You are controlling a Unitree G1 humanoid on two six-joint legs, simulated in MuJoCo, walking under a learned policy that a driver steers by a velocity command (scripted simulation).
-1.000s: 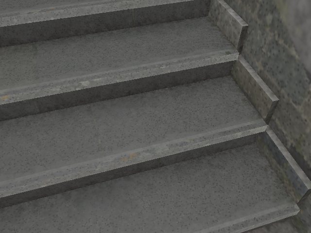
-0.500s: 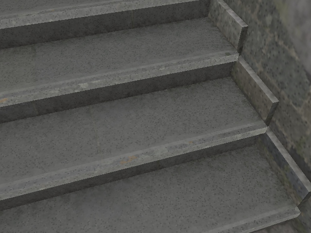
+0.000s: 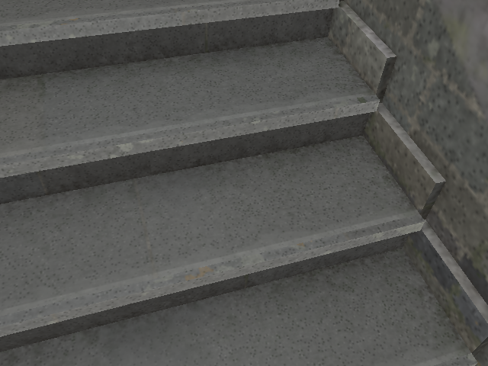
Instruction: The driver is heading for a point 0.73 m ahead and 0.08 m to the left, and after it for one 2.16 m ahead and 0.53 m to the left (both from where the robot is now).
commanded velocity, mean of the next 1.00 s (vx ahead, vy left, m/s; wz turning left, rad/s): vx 0.30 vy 0.00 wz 0.17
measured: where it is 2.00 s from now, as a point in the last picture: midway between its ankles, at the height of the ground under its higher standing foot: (151, 264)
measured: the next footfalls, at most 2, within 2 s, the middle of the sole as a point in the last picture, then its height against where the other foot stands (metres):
right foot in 0.52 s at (286, 359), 0.15 m higher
left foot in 1.46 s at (100, 266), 0.15 m higher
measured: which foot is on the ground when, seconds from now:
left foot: down 0.00-0.52, up 0.54-1.00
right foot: up 0.00-0.50, down 0.52-1.00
